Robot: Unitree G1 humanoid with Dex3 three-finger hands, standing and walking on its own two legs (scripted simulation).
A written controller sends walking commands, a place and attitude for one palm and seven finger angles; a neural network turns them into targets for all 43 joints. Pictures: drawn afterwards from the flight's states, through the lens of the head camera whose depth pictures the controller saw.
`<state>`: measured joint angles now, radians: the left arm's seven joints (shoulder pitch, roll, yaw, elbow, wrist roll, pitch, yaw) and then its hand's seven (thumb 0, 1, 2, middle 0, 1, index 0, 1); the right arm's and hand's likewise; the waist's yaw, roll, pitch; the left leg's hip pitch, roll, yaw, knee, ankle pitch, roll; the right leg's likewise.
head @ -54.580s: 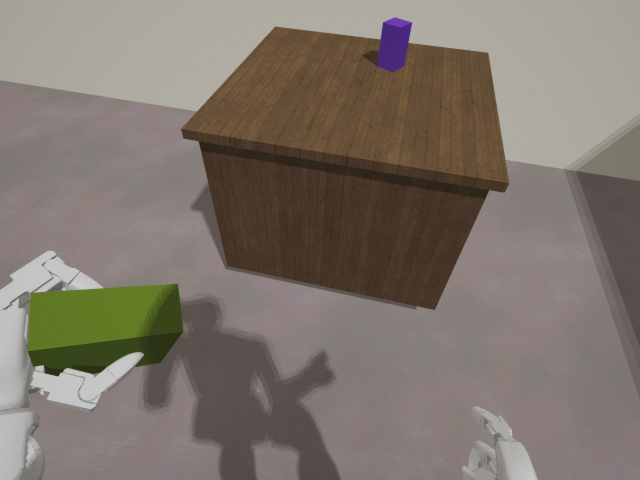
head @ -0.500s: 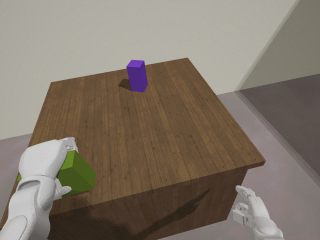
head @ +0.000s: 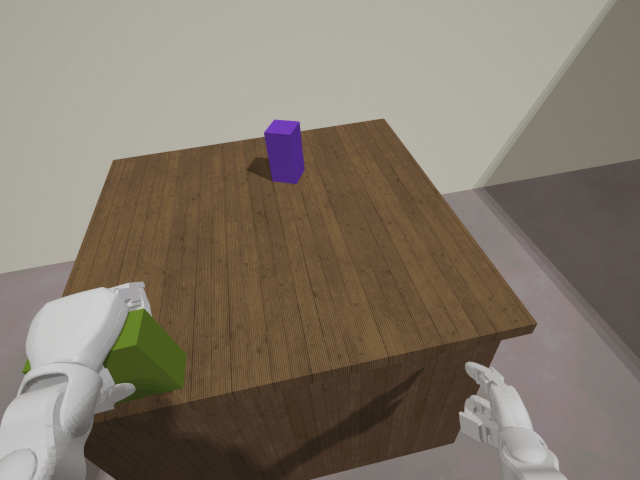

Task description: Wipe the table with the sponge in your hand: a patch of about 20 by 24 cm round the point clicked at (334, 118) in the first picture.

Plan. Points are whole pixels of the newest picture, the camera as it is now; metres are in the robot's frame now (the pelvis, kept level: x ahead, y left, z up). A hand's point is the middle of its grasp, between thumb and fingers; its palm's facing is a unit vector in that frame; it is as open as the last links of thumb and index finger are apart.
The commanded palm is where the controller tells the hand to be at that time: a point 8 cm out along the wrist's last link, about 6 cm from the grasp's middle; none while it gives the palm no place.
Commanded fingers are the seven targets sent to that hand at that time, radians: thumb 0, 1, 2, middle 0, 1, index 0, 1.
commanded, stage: bring the sponge back beside the body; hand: left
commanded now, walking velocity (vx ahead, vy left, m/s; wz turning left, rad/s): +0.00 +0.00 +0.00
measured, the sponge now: (122, 368) +0.19 +0.29 +0.07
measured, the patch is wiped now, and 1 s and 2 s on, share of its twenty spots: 1.00 1.00 1.00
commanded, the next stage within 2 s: step back with the hand held close in 0.06 s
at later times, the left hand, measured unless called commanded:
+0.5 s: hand (134, 314) +0.21 +0.25 +0.15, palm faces +0.30 -0.86 -0.40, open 9.2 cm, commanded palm +0.16 +0.29 +0.17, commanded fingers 0.00 0.10 1.30 -1.20 -1.60 -1.20 -1.60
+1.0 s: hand (100, 353) +0.17 +0.26 +0.14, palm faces +0.36 -0.86 -0.35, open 9.2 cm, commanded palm +0.11 +0.31 +0.17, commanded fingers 0.00 0.10 1.30 -1.20 -1.60 -1.20 -1.60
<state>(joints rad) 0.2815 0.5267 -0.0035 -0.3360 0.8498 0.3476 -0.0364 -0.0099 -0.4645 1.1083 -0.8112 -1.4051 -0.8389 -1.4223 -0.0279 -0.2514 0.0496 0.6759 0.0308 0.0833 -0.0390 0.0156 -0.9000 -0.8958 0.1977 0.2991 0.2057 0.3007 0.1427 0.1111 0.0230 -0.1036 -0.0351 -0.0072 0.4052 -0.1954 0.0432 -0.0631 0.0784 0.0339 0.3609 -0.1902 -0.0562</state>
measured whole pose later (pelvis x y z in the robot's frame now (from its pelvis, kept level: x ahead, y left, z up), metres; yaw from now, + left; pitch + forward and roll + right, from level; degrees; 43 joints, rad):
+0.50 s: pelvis +0.00 +0.01 -0.01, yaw +0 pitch +1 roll -1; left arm 0.49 0.42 0.32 -0.54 -0.09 -0.09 0.09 -0.01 -0.46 1.11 -0.81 -1.41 -0.84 -1.42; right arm 0.22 -0.24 0.02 0.58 0.02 0.02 -0.07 0.01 -0.90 -0.90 0.20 0.30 0.21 0.30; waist 0.01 0.00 -0.01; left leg -0.32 -0.05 0.00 0.56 -0.26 0.06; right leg -0.28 0.07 0.03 0.52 -0.26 -0.03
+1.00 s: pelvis -0.04 +0.03 -0.02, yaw +1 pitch +1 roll -3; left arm 0.46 0.37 0.31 -0.53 -0.05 -0.13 0.12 -0.01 -0.46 1.11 -0.81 -1.41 -0.84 -1.42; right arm 0.19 -0.22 0.01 0.57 0.01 -0.02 -0.06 0.01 -0.90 -0.90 0.20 0.30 0.21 0.30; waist -0.01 0.01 -0.03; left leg -0.47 -0.03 0.01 0.69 -0.29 0.04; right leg -0.40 0.06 0.00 0.60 -0.23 -0.02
